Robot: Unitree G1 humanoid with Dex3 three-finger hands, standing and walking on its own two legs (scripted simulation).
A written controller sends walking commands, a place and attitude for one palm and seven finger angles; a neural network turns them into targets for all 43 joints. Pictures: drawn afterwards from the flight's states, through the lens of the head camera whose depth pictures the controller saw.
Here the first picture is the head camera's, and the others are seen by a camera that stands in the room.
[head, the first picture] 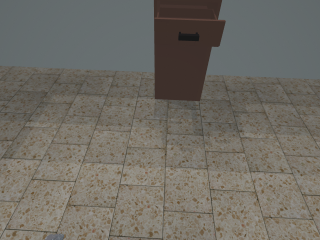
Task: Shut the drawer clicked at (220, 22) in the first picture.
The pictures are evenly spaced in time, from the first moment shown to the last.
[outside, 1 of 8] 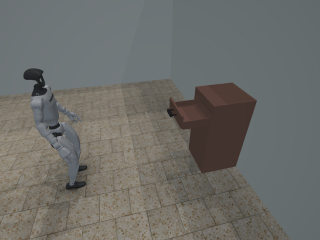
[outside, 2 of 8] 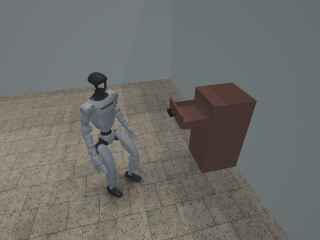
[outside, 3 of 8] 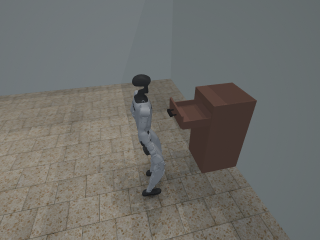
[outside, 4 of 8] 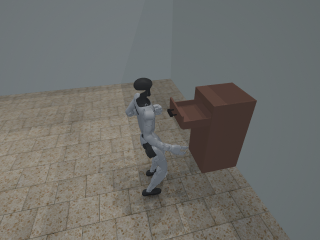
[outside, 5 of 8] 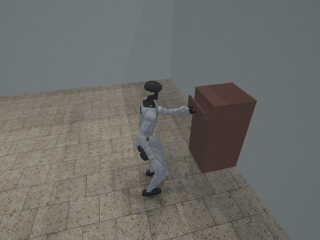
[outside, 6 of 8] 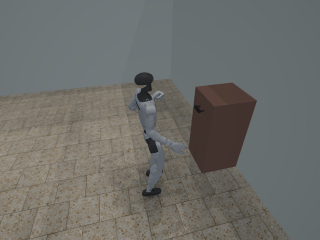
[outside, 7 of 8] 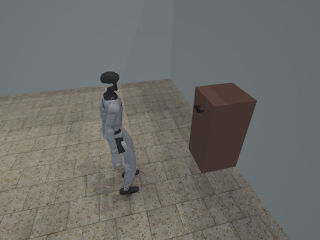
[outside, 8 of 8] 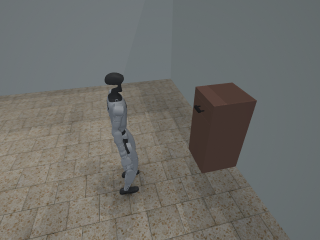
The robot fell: no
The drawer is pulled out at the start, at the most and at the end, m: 0.30 0.30 0.00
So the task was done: yes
